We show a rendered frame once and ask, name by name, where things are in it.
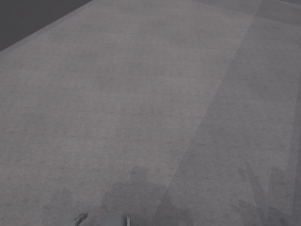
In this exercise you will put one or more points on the left robot thigh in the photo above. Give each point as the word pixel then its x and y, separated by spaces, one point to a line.
pixel 117 219

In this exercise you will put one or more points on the robot left hand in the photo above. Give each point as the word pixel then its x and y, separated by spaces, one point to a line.
pixel 76 219

